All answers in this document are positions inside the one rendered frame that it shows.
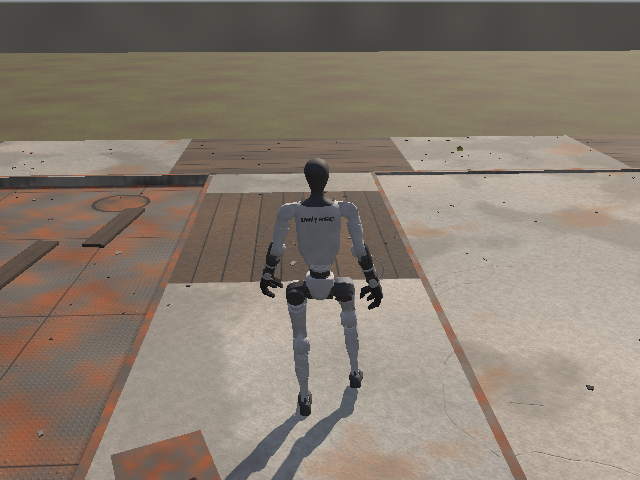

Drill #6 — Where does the right robot forearm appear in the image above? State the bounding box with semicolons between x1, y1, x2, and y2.
358;242;380;288

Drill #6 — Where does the left robot upper arm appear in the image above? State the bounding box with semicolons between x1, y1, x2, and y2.
270;202;297;257

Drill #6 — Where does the left robot forearm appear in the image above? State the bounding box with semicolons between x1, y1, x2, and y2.
262;241;280;280

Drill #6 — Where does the robot left foot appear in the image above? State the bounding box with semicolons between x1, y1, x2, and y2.
298;390;312;416

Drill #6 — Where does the left robot hand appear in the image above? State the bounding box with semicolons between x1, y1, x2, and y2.
260;277;283;298

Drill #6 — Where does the right robot upper arm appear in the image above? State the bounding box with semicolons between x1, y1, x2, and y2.
338;201;367;258

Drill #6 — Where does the right robot hand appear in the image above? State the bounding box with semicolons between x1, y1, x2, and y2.
360;284;383;310

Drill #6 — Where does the humanoid robot torso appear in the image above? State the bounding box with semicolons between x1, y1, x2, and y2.
295;197;342;300

